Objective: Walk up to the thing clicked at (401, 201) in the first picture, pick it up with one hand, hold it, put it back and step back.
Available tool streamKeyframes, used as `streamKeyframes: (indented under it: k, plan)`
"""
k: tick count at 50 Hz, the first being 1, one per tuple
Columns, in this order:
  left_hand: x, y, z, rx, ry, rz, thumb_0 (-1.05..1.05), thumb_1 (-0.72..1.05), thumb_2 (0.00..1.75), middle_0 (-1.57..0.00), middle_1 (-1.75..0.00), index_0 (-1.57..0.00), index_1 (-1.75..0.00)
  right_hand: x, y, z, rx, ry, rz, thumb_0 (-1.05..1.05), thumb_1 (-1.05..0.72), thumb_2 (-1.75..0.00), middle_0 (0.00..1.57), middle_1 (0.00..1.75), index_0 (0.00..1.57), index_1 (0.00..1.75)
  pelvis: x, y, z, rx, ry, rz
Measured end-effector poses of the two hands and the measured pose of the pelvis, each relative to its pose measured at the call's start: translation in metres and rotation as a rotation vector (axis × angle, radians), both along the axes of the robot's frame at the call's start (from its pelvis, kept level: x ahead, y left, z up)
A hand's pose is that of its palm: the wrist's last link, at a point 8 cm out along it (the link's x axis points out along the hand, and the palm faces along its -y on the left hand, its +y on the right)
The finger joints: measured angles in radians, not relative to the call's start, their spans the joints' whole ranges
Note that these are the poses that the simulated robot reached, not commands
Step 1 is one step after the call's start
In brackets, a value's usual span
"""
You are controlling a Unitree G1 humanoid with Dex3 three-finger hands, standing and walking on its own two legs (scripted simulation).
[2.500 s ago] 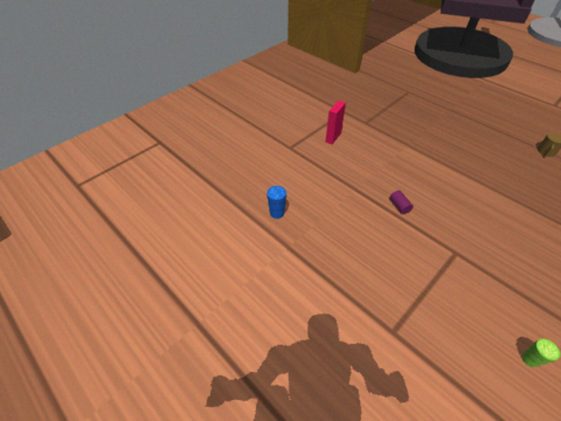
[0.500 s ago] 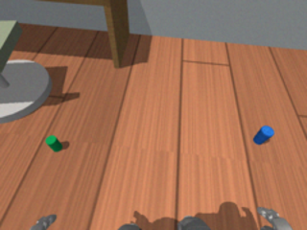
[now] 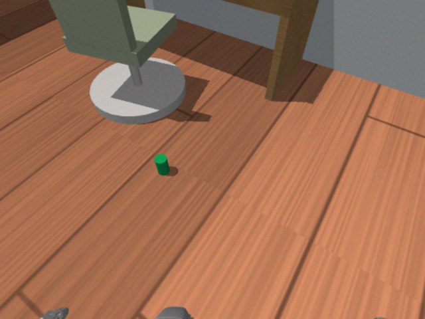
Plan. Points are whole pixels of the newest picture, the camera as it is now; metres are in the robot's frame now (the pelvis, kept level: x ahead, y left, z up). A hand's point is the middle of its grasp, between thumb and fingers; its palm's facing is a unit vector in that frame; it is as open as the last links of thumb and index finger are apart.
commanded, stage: walk up
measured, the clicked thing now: out of the picture -0.17 -1.20 -0.73
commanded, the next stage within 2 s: stand in 1.98 s
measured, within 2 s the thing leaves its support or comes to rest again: neither
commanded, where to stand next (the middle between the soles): +0.10 +0.00 m, yaw +25 degrees
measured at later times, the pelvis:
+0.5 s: pelvis +0.02 -0.02 -0.02, yaw +16 degrees
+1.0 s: pelvis +0.01 -0.01 +0.00, yaw +26 degrees
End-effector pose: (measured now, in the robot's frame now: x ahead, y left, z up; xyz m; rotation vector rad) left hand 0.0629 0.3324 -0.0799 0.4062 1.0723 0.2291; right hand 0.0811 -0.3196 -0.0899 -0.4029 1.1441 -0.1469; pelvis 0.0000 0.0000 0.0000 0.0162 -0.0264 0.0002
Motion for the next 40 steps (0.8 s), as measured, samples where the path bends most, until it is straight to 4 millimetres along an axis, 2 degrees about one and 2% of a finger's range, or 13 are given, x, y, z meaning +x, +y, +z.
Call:
streamKeyframes:
  k: [3, 6, 10, 13, 18, 23, 26, 30, 34, 37, 40]
  plan:
    - [-0.013, 0.017, -0.025, -0.031, 0.031, 0.05, 0.01, 0.9, 0.9, -0.21, -0.3, -0.2, -0.3, 0.015, 0.011, 0.004, -0.049, -0.027, 0.028, 0.01, -0.9, -0.9, 0.2, 0.3, 0.21, 0.3, 0.004, 0.012, -0.01, 0.014, -0.002, 0.032]
    - [-0.023, 0.018, -0.04, -0.068, 0.076, 0.103, 0.01, 0.9, 0.9, -0.21, -0.3, -0.2, -0.3, 0.026, 0.021, 0.013, -0.077, -0.056, 0.062, 0.01, -0.9, -0.9, 0.2, 0.3, 0.21, 0.3, 0.009, 0.018, -0.01, 0.005, -0.004, 0.07]
    - [-0.025, 0.01, -0.042, -0.116, 0.068, 0.139, 0.01, 0.9, 0.9, -0.21, -0.3, -0.2, -0.3, 0.04, 0.029, 0.027, -0.1, -0.05, 0.103, 0.01, -0.9, -0.9, 0.21, 0.3, 0.21, 0.3, 0.017, 0.02, -0.001, -0.013, 0.004, 0.133]
    - [-0.027, 0.004, -0.04, -0.127, 0.058, 0.166, 0.01, 0.9, 0.9, -0.21, -0.3, -0.2, -0.3, 0.054, 0.031, 0.028, -0.104, -0.057, 0.141, 0.01, -0.9, -0.9, 0.21, 0.3, 0.21, 0.31, 0.022, 0.02, 0.001, -0.018, 0.004, 0.167]
    - [-0.03, -0.004, -0.035, -0.102, 0.043, 0.218, 0.01, 0.9, 0.9, -0.21, -0.3, -0.2, -0.3, 0.08, 0.033, 0.016, -0.082, -0.067, 0.212, 0.01, -0.9, -0.9, 0.21, 0.3, 0.21, 0.31, 0.025, 0.01, -0.003, -0.017, 0.007, 0.22]
    - [-0.034, -0.014, -0.026, -0.032, 0.009, 0.258, 0.01, 0.9, 0.9, -0.21, -0.3, -0.2, -0.3, 0.107, 0.027, -0.012, -0.029, -0.086, 0.266, 0.01, -0.9, -0.9, 0.21, 0.3, 0.21, 0.31, 0.024, -0.009, -0.015, -0.011, 0.009, 0.259]
    - [-0.044, -0.024, -0.017, -0.003, -0.006, 0.27, 0.01, 0.9, 0.9, -0.21, -0.3, -0.2, -0.3, 0.12, 0.028, -0.026, 0.0, -0.091, 0.269, 0.01, -0.9, -0.9, 0.2, 0.3, 0.21, 0.3, 0.019, -0.019, -0.016, -0.017, -0.013, 0.289]
    - [-0.062, -0.034, 0.002, 0.009, -0.018, 0.323, 0.01, 0.9, 0.9, -0.21, -0.3, -0.2, -0.3, 0.127, 0.035, -0.024, 0.037, -0.07, 0.329, 0.01, -0.9, -0.9, 0.2, 0.3, 0.21, 0.3, 0.015, -0.026, -0.004, 0.029, -0.019, 0.326]
    - [-0.084, -0.037, 0.013, 0.02, -0.01, 0.359, 0.01, 0.9, 0.9, -0.21, -0.3, -0.21, -0.3, 0.126, 0.033, -0.02, 0.045, -0.039, 0.366, 0.01, -0.9, -0.9, 0.2, 0.3, 0.21, 0.3, 0.013, -0.025, 0.004, 0.03, -0.008, 0.352]
    - [-0.102, -0.034, 0.012, 0.015, 0.004, 0.389, 0.01, 0.9, 0.9, -0.21, -0.3, -0.21, -0.3, 0.121, 0.032, -0.018, 0.023, -0.001, 0.384, 0.01, -0.9, -0.9, 0.2, 0.3, 0.21, 0.3, 0.013, -0.023, 0.005, 0.019, -0.005, 0.378]
    - [-0.122, -0.027, 0.0, -0.003, 0.019, 0.43, 0.01, 0.9, 0.9, -0.21, -0.3, -0.21, -0.3, 0.117, 0.033, -0.014, -0.014, 0.029, 0.399, 0.01, -0.9, -0.9, 0.2, 0.3, 0.21, 0.3, 0.013, -0.019, 0.001, 0.011, -0.006, 0.403]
